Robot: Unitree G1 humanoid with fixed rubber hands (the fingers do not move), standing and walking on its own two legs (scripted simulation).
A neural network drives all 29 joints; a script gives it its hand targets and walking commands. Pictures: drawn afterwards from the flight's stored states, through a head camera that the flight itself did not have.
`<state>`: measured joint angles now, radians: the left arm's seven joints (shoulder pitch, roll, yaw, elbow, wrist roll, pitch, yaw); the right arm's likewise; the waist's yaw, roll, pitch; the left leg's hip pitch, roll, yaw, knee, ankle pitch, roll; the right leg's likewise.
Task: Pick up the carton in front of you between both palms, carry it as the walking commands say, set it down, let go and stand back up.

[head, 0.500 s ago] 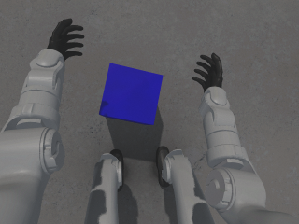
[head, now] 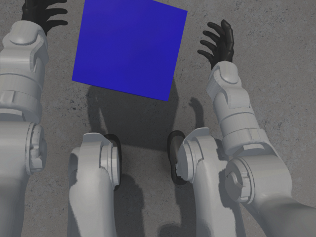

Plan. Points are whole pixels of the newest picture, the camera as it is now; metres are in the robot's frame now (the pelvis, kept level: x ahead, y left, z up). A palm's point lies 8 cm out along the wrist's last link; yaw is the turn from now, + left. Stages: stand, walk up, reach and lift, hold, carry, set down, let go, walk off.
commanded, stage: reach and lift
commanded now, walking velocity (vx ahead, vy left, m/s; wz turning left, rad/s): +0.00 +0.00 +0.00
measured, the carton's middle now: (130, 56) +0.50 +0.06 -0.30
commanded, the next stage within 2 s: none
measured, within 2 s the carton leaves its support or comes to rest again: leaves its support in 1.02 s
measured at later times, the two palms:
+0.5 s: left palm (56, 35) +0.53 +0.23 -0.24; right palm (207, 53) +0.51 -0.12 -0.22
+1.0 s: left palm (68, 30) +0.54 +0.20 -0.22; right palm (198, 48) +0.51 -0.10 -0.21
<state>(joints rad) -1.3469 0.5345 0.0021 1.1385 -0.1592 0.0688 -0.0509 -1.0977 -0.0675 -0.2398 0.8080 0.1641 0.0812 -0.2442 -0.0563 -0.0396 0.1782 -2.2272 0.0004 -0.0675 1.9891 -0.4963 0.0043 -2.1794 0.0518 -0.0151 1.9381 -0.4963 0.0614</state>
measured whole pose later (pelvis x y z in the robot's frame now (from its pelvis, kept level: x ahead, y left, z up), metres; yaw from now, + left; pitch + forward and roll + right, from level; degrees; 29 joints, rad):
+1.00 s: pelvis +0.00 +0.01 -0.06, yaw -1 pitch +38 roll -6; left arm -1.52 0.40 -0.11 1.32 -0.12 0.08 0.03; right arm -1.35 -0.07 -0.39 1.11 0.11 0.04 -0.24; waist -0.02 -0.11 0.25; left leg -2.33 0.02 -0.05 2.19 -0.53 0.03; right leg -2.28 0.09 0.00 2.13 -0.52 0.09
